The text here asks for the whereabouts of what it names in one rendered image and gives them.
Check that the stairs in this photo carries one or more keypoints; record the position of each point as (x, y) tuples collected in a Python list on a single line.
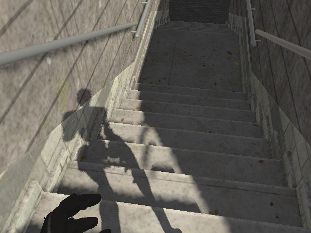
[(176, 159), (197, 26)]

